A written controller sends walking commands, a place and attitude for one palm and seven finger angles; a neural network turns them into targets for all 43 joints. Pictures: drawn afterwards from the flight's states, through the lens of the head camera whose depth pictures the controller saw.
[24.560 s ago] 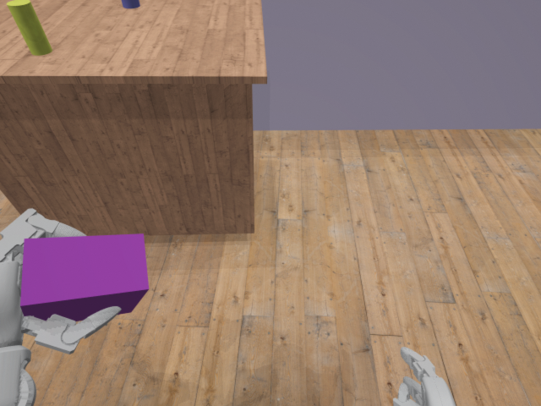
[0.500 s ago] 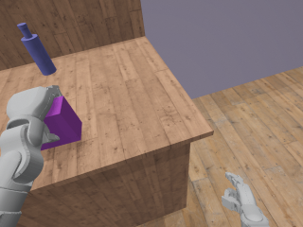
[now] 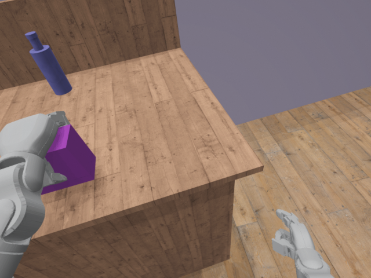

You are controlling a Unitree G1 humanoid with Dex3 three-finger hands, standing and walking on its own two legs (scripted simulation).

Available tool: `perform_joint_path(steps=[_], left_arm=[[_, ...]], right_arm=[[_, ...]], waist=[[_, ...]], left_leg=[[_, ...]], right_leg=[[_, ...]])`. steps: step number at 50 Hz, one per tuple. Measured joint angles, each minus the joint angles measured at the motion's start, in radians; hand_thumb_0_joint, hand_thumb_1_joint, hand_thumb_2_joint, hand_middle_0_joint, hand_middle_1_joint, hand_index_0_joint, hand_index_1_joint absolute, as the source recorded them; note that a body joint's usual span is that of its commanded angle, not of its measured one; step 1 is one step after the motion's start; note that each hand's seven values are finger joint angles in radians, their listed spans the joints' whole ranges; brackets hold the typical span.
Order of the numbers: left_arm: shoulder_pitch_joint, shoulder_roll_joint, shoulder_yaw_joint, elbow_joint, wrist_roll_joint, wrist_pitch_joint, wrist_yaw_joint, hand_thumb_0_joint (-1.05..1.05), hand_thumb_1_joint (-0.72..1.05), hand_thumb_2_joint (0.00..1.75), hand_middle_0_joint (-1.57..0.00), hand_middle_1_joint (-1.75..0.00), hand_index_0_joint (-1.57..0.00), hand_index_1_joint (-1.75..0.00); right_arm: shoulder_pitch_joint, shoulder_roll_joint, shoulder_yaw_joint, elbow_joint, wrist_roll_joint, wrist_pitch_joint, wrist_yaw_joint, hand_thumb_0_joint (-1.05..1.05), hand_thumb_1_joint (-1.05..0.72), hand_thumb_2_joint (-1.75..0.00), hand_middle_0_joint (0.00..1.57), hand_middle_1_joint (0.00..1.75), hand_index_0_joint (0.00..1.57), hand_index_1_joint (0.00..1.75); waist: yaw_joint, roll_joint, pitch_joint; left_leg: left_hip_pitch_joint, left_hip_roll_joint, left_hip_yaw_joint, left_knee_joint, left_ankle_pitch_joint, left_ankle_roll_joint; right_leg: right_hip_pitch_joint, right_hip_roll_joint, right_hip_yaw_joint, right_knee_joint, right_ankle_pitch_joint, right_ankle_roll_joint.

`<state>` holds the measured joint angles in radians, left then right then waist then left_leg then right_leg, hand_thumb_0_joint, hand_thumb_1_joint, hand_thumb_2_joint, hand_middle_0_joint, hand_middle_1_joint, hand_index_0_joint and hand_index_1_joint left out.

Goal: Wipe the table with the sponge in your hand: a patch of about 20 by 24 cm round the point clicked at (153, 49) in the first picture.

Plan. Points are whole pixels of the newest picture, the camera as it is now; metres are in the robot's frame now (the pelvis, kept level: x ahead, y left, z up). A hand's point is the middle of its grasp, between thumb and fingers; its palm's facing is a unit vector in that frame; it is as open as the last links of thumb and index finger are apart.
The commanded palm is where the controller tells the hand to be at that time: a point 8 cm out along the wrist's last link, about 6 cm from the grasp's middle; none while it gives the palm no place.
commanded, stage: move the sponge above the wiping area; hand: left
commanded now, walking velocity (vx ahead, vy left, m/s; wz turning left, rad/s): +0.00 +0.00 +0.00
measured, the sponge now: (60, 165) +0.26 +0.31 +0.15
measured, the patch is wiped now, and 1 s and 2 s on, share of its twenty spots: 0.00 0.00 0.00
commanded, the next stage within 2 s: lower the sponge onto the table in 1.26 s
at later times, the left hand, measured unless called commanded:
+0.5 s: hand (42, 160) +0.24 +0.31 +0.19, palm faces +0.07 -0.02 -1.00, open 10.4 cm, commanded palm +0.20 +0.31 +0.27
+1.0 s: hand (43, 160) +0.24 +0.31 +0.18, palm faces +0.06 -0.02 -1.00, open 10.4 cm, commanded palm +0.20 +0.31 +0.27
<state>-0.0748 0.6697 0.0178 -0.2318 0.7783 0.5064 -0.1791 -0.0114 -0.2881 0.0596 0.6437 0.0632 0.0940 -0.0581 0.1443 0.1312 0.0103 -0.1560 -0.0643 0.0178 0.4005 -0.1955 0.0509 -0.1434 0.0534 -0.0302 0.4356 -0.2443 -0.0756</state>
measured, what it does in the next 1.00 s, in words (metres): stands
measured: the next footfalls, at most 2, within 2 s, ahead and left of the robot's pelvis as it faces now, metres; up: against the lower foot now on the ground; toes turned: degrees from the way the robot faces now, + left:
none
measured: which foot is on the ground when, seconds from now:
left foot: down 0.00-1.00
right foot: down 0.00-1.00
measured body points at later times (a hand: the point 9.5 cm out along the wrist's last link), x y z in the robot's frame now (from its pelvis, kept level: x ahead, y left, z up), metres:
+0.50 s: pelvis -0.02 -0.01 +0.00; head -0.03 -0.07 +0.44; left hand +0.23 +0.31 +0.24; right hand +0.24 -0.21 -0.09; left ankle +0.02 +0.09 -0.74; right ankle +0.00 -0.07 -0.74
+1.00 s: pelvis -0.02 -0.01 +0.00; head -0.03 -0.06 +0.44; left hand +0.23 +0.31 +0.24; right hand +0.23 -0.22 -0.09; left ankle +0.02 +0.09 -0.74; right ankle +0.00 -0.07 -0.74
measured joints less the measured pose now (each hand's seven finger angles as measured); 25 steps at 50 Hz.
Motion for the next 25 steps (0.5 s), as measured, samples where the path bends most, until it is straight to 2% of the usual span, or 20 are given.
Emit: perform_joint_path(steps=[7,12,18,22,25], left_arm=[[-0.017,0.001,-0.026,0.009,0.007,-0.039,-0.014,-0.01,-0.52,1.04,-0.68,-1.31,-0.72,-1.3],[-0.022,0.025,0.002,0.025,-0.006,-0.062,-0.002,-0.01,-0.52,1.04,-0.68,-1.3,-0.72,-1.3],[-0.005,0.046,0.047,0.03,-0.021,-0.038,-0.009,0.0,-0.52,1.04,-0.68,-1.31,-0.72,-1.3],[-0.001,0.048,0.045,0.055,-0.019,-0.04,-0.029,-0.01,-0.52,1.04,-0.68,-1.31,-0.72,-1.3],[-0.003,0.047,0.035,0.067,-0.018,-0.068,-0.038,-0.01,-0.52,1.04,-0.68,-1.31,-0.72,-1.3]], right_arm=[[-0.005,0.002,-0.001,0.003,-0.004,-0.013,-0.012,0.01,-0.9,-0.9,0.2,0.3,0.2,0.3],[-0.008,0.014,0.004,0.007,-0.007,-0.015,-0.007,0.01,-0.9,-0.9,0.2,0.3,0.2,0.3],[0.006,0.005,0.004,0.007,0.0,-0.01,-0.004,0.01,-0.9,-0.9,0.2,0.3,0.2,0.3],[0.019,-0.007,-0.003,0.009,0.0,-0.012,-0.011,0.01,-0.9,-0.9,0.2,0.3,0.2,0.3],[0.029,-0.012,-0.007,0.014,0.001,-0.023,-0.021,0.01,-0.9,-0.9,0.2,0.3,0.2,0.3]], waist=[[0.002,-0.001,0.007],[-0.003,-0.006,0.007],[-0.011,-0.002,0.001],[-0.015,0.002,0.003],[-0.013,0.002,0.011]], left_leg=[[0.004,0.0,-0.008,-0.002,0.008,-0.003],[0.004,0.008,0.0,0.001,0.009,-0.009],[-0.006,0.014,0.003,0.015,0.006,-0.012],[-0.016,0.013,-0.002,0.026,0.006,-0.013],[-0.016,0.014,-0.005,0.033,0.006,-0.013]], right_leg=[[0.005,0.0,-0.008,-0.001,0.004,-0.003],[0.003,0.008,0.0,0.0,0.01,-0.009],[-0.005,0.013,0.002,0.008,0.012,-0.011],[-0.012,0.013,-0.004,0.017,0.012,-0.012],[-0.011,0.014,-0.007,0.02,0.012,-0.013]])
